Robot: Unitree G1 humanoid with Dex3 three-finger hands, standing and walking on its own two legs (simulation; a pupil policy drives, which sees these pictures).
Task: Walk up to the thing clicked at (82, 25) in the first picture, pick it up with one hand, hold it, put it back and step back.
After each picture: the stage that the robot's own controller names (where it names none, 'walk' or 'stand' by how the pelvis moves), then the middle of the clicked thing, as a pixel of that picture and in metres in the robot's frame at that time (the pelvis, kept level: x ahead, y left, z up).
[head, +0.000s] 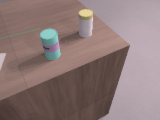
stand; (85, 23) +0.66 +0.01 +0.06
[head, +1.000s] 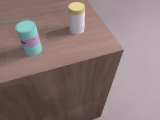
sink last; (76, 18) +0.61 +0.06 +0.10
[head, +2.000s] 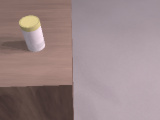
rise first; (33, 34) +0.48 +0.22 +0.10
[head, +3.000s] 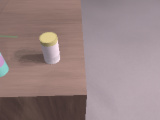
stand; (50, 48) +0.49 +0.16 +0.07
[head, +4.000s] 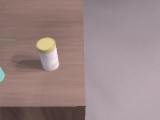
stand; (48, 54) +0.45 +0.16 +0.06
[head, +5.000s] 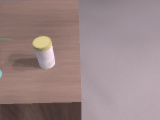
stand; (44, 53) +0.46 +0.18 +0.06
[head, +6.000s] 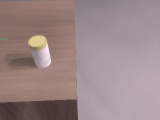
stand; (40, 52) +0.47 +0.20 +0.06
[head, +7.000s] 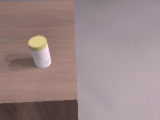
stand; (40, 52) +0.47 +0.20 +0.06
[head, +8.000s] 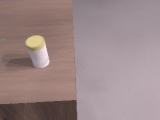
rise first; (38, 52) +0.46 +0.21 +0.06
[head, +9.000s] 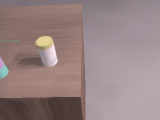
go down; (47, 51) +0.48 +0.21 +0.06
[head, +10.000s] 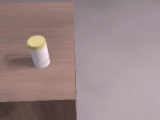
go down; (39, 52) +0.48 +0.20 +0.07
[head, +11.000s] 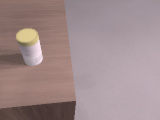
go down; (30, 47) +0.45 +0.19 +0.09
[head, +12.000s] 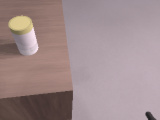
close in; (24, 36) +0.47 +0.19 +0.10
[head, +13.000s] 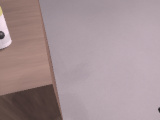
close in; out of the picture +0.50 +0.22 +0.13
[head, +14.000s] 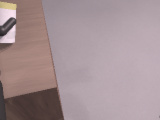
lift; (3, 22) +0.51 +0.21 +0.14
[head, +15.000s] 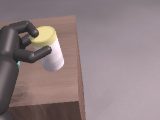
lift; (48, 50) +0.33 +0.12 +0.24
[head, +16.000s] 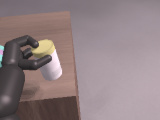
hold; (47, 60) +0.36 +0.14 +0.17
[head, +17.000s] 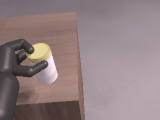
hold; (43, 64) +0.34 +0.15 +0.17
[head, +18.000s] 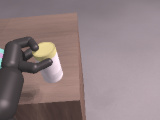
crouch; (48, 63) +0.34 +0.14 +0.17
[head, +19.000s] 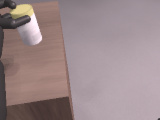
crouch; (27, 25) +0.48 +0.17 +0.20
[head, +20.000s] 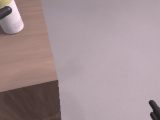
lower; (6, 12) +0.54 +0.19 +0.13
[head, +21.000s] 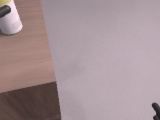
lower; (5, 12) +0.54 +0.19 +0.14
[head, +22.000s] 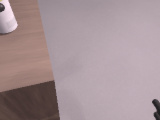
lower; out of the picture +0.54 +0.20 +0.14
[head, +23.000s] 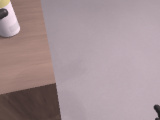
lower; (2, 15) +0.53 +0.20 +0.14
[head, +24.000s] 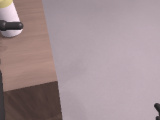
open; (5, 15) +0.53 +0.19 +0.14
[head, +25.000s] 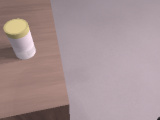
sink last; (21, 40) +0.46 +0.19 +0.11
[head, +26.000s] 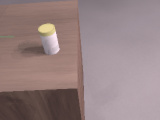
stand; (49, 39) +0.53 +0.20 +0.10
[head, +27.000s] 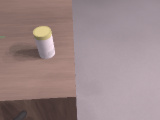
stand; (44, 43) +0.50 +0.19 +0.08
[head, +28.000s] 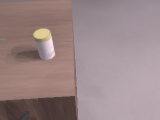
stand; (44, 44) +0.51 +0.19 +0.07
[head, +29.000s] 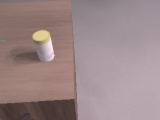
stand; (44, 46) +0.50 +0.20 +0.07
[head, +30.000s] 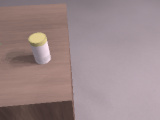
stand; (40, 48) +0.50 +0.19 +0.07
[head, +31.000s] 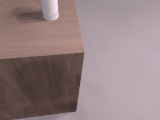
walk; (49, 4) +0.64 +0.15 +0.08
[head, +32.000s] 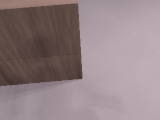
walk; out of the picture +0.97 +0.22 +0.09
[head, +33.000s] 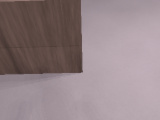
stand; out of the picture +1.20 +0.16 +0.08
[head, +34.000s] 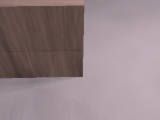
stand; out of the picture +1.20 +0.14 +0.06
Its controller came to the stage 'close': yes
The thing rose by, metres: 0.17
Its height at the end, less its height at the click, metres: +0.00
